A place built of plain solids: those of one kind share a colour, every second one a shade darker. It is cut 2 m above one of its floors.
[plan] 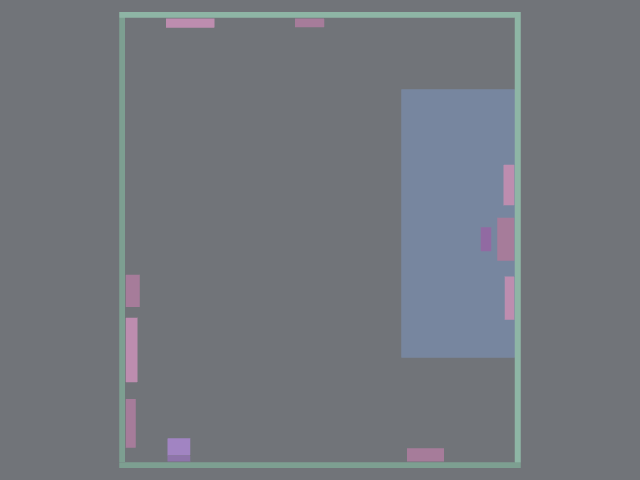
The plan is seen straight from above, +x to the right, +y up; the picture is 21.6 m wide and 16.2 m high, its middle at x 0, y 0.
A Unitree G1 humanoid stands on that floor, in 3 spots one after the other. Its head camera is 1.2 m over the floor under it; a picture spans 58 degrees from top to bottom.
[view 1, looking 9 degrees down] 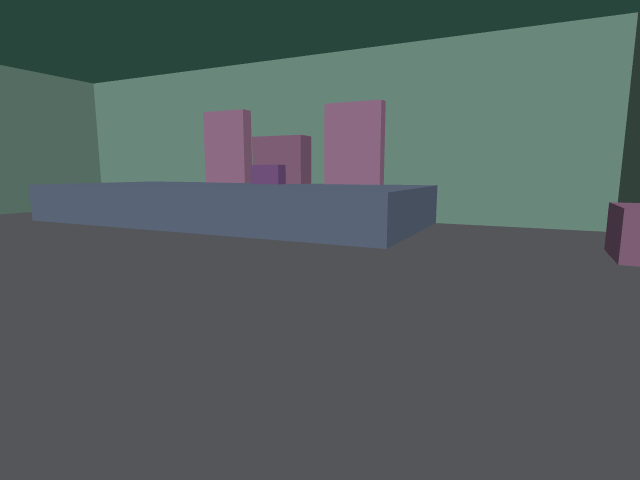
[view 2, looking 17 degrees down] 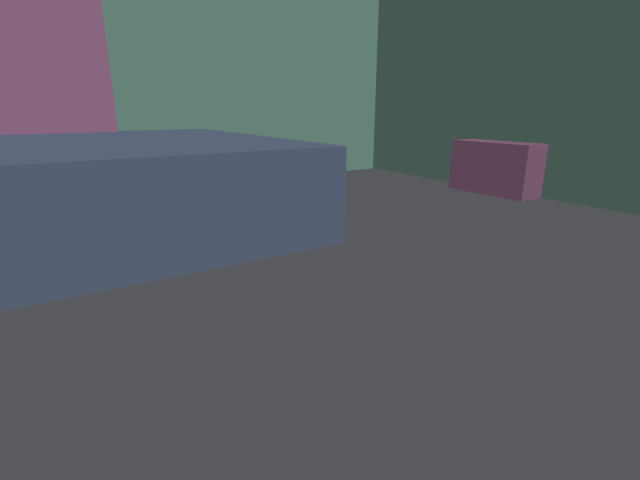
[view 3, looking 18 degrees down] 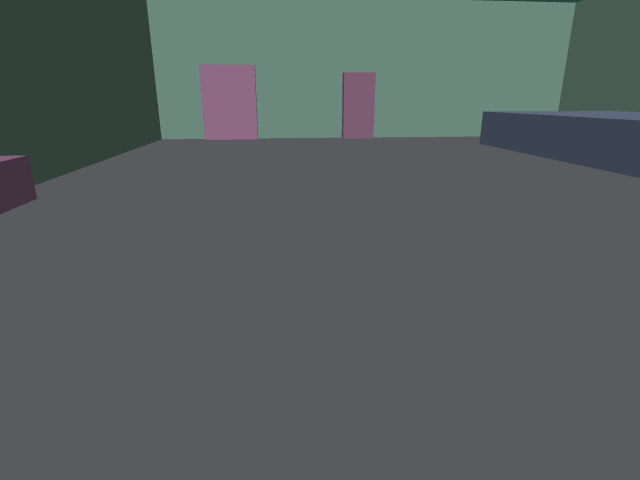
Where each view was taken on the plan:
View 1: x -3.71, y -5.96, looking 26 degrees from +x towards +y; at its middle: floor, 7.27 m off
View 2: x -0.36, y -1.69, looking -33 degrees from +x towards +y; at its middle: floor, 3.86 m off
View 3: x -3.07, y -6.91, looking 84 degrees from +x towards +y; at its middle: ground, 3.88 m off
